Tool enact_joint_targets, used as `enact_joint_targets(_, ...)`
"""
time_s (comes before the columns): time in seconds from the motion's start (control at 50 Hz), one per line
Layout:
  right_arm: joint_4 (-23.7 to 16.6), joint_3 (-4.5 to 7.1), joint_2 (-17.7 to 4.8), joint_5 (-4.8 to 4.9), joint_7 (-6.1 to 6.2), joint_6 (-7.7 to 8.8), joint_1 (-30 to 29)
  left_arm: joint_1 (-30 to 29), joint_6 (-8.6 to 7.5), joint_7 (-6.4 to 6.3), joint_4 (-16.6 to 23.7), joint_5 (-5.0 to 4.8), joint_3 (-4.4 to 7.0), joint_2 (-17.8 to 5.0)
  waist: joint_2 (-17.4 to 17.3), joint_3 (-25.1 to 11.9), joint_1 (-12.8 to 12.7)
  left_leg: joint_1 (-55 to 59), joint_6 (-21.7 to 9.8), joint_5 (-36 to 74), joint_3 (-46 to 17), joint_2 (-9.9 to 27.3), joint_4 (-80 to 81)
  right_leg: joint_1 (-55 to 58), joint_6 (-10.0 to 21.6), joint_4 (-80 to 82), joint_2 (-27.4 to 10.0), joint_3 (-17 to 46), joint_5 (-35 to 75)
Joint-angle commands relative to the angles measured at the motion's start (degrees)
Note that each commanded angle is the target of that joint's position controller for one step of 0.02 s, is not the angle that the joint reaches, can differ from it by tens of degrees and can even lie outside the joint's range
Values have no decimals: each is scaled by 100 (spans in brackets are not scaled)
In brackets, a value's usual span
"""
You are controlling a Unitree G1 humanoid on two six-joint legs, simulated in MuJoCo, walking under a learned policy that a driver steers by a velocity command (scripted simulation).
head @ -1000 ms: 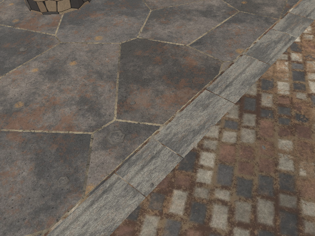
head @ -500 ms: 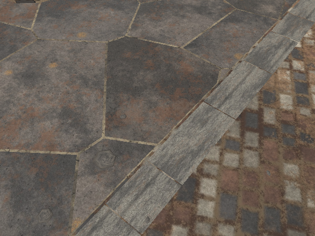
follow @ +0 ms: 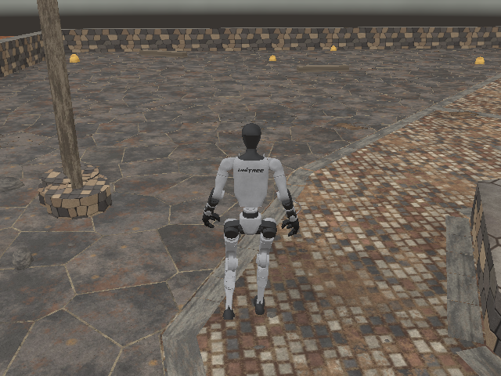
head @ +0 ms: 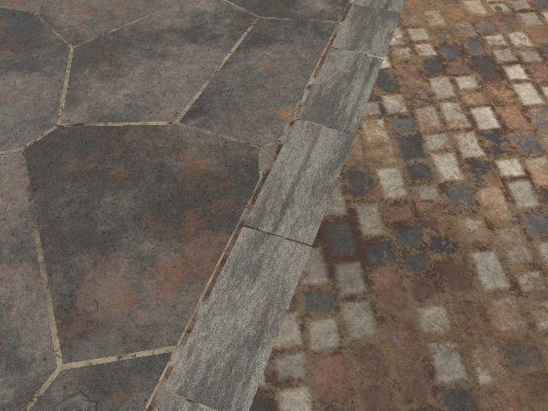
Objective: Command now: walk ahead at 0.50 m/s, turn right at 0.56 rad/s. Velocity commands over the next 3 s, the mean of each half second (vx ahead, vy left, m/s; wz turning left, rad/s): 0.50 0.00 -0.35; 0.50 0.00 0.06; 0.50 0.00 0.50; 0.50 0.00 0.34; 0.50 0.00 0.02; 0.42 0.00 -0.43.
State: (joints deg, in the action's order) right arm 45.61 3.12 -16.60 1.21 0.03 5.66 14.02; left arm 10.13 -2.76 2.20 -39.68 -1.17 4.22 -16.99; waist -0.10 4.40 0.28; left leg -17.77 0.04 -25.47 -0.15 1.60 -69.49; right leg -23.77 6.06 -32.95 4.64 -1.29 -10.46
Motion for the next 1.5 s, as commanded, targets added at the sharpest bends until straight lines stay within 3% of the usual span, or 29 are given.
enact_joint_targets(0.02, -626, 179, -795, -131, 11, 244, -293, 314, -119, -74, 379, 79, 159, -589, 24, -809, -66, -2032, -38, 631, -564, 472, 216, 2159, 1183, 1803, -1558, 2549, 949)
enact_joint_targets(0.1, -721, 123, -536, -226, 18, 18, -380, 373, -140, -194, 363, 52, 208, -801, 97, -557, 65, -1704, 336, 1172, -326, 429, 1256, 1176, 1175, 2047, -1283, 1888, 1826)
enact_joint_targets(0.2, -900, -27, -262, -163, -82, 57, -1376, 821, -83, -290, 143, 25, 189, -807, 420, -425, -430, -1080, 416, 3268, -115, 80, 3397, 860, 685, 1989, -898, 1322, 1013)
enact_joint_targets(0.3, -1053, 57, -549, -100, -193, 158, -1731, 1209, -50, -282, -115, 13, 179, -817, 537, -281, -527, -1310, 60, 2824, -270, 40, 4062, 1887, 591, 1483, -1441, 1912, 890)
enact_joint_targets(0.36, -875, 181, -752, -113, -176, 205, -963, 1029, 14, -291, -128, 31, 178, -813, 680, -520, -47, -401, -305, 2284, -15, -159, 4389, 2184, 381, 693, -1372, 1889, 2399)
enact_joint_targets(0.38, -724, 271, -960, -169, -148, 224, -214, 975, 19, -282, -71, 72, 104, -643, 531, -1160, 308, 824, -575, 2526, -250, 146, 4226, 1858, 211, -332, -1062, 1625, 2639)
enact_joint_targets(0.4, -639, 367, -1374, -233, -131, 217, 645, 1382, -14, -289, 21, 173, -19, -335, -395, -2130, 429, 2730, -1156, 2556, -1669, 1234, 3992, 585, -76, -2130, -494, 1246, 1042)
enact_joint_targets(0.42, -356, 418, -1446, -161, -208, 146, 1062, 1975, -90, -272, -14, -9, -97, -104, -1959, -2518, 268, 3912, -1866, 861, -4152, 2081, 4939, -1223, -416, -3684, 178, 970, -2218)
enact_joint_targets(0.44, -396, 282, -926, -9, -216, 127, 943, 1478, -115, -270, -35, -94, 2, -678, -1100, -1843, 473, 3556, -1633, -422, -4234, 1986, 5278, -1911, -393, -4185, -175, 1278, -2116)
enact_joint_targets(0.46, -450, 208, -715, -25, -185, 86, 540, 790, -128, -263, 126, -89, 50, -842, -588, -1086, 500, 2801, -1393, -254, -3401, 1782, 5369, -2103, -377, -4147, -435, 1047, -1579)
enact_joint_targets(0.5, -495, 120, -552, -148, -169, 40, 70, 375, -163, -249, 246, 63, 40, -675, -240, -450, 226, 1593, -1310, 993, -2411, 1349, 5614, -1795, -421, -3539, -855, 779, -880)
enact_joint_targets(0.58, -366, 100, -567, -107, -139, 93, 88, 530, -111, -228, 213, 77, -25, -320, -520, -479, -2, 1078, -1374, 2354, -1502, 1062, 5967, -1377, -577, -2698, -1081, 546, -551)
enact_joint_targets(0.68, -162, 158, -832, -44, -66, 7, 351, -366, -169, -182, 438, 97, -134, -113, -375, -311, 259, 1055, -1219, 2952, -709, 836, 6138, -1280, -708, -889, -1031, 325, 929)
enact_joint_targets(0.82, 207, 182, -958, 38, -15, -185, 954, -1266, -295, 0, 767, 25, -98, -249, -402, -74, 418, 1741, -1037, 3086, -903, 1185, 5670, -938, -499, 366, -728, 311, 1006)
enact_joint_targets(0.88, 177, 194, -1031, 25, 28, -251, 734, -49, -346, -48, 440, 71, 122, -674, -410, -793, -329, 1537, -764, 4432, -766, 894, 4314, 1004, -198, 743, -499, 122, 788)
enact_joint_targets(0.9, 36, 80, -747, -72, 23, -228, 642, 947, -337, -114, 264, 162, 241, -1011, -160, -1626, -773, 597, -551, 3617, -568, 578, 2894, 2700, 116, 408, -1197, 726, 956)
enact_joint_targets(0.92, -100, -124, -84, -79, 10, -132, 1359, 1479, -271, -152, 163, 238, 366, -1540, 1274, -2574, -599, -1601, -123, 719, -104, -278, 713, 4864, 921, 611, -2733, 3064, 216)
enact_joint_targets(0.94, -3, -48, -453, 41, -10, -61, 1277, 1581, -229, -151, 137, 181, 251, -1054, 1402, -2802, -734, -2256, -98, -760, -724, -265, -164, 4729, 1077, 1269, -2915, 4142, -661)
enact_joint_targets(0.96, -127, 93, -864, 158, -18, -51, 811, 1210, -221, -163, 126, 133, 146, -777, 992, -1779, -704, -2667, -117, -399, -743, 18, -460, 3972, 818, 1442, -2717, 3309, -903)
enact_joint_targets(1.02, -208, 144, -677, 41, 11, -191, 406, 288, -295, -134, 79, 169, 1, -307, 687, -639, -176, -2116, -67, 672, -590, 568, 149, 1993, 499, 2073, -2075, 1635, -70)
enact_joint_targets(1.12, -331, 127, -339, 12, 18, -436, 284, 78, -447, -167, -185, 211, 111, -471, 407, -285, 73, -2078, 99, 1543, -638, 672, 765, 1431, 563, 2592, -2012, 432, 1044)
enact_joint_targets(1.32, -1011, 43, -238, -3, -314, -374, -1286, 686, -174, -280, -635, 25, 278, -956, 208, 132, -430, -2177, -257, 2305, 105, 433, 3205, 2710, 240, 2281, -2162, -787, 1765)
enact_joint_targets(1.36, -1101, 113, -373, -14, -347, -397, -1182, 625, -88, -299, -647, -24, 321, -1105, 359, -65, -254, -1753, -462, 1722, 401, 152, 3292, 2960, 111, 1680, -2187, -957, 3308)
enact_joint_targets(1.4, -913, 326, -711, 4, -318, -432, -170, 481, 8, -331, -613, -75, 339, -1202, 427, -706, 383, -304, -759, 1477, 728, -362, 3508, 2796, -91, 97, -1999, -1202, 4813)
enact_joint_targets(1.42, -641, 538, -1096, 23, -230, -466, 820, 521, 6, -353, -582, -40, 273, -1062, 207, -1227, 849, 1312, -991, 1765, 491, -482, 3770, 1925, -324, -1321, -1754, -1298, 4174)
enact_joint_targets(1.44, -574, 700, -1821, 61, -115, -489, 1114, 960, -84, -314, -311, 229, 48, -367, -1270, -1666, 504, 3350, -1811, 1635, -2108, 997, 3911, -533, -716, -3490, -1016, -1223, -75)
enact_joint_targets(1.46, -823, 612, -1761, 31, -162, -379, 1075, 830, -316, -245, -161, 160, -63, -280, -1255, -2630, 462, 4192, -2604, 533, -4834, 1825, 5023, -1776, -803, -4623, -196, 203, -2523)
enact_joint_targets(1.48, -787, 471, -1285, -19, -207, -292, 1004, 65, -461, -180, -17, -98, 64, -780, -581, -2082, 746, 3901, -2199, 607, -4219, 1696, 5331, -2371, -661, -4736, -533, 645, -2064)
enact_joint_targets(1.5, -767, 421, -1114, -20, -203, -234, 760, -141, -541, -176, 75, -134, 38, -734, -450, -1434, 583, 3155, -1984, 984, -3437, 1481, 5307, -2434, -546, -4342, -766, 585, -1549)
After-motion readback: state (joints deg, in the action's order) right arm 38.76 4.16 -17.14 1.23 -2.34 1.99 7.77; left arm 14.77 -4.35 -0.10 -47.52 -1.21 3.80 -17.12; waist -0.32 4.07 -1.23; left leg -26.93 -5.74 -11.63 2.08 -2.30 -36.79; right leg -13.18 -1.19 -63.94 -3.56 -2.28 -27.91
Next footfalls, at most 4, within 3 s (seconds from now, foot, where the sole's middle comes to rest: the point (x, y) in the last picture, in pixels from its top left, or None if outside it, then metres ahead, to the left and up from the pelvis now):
0.38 left None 0.42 0.13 -0.76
0.90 right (354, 317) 0.66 -0.17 -0.76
1.42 left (254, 229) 0.94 0.09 -0.76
1.92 right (295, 144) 1.27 -0.04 -0.76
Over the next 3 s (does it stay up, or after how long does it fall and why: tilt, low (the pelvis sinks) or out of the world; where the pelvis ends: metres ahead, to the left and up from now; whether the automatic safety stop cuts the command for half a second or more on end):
stays up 1.62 0.19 -0.01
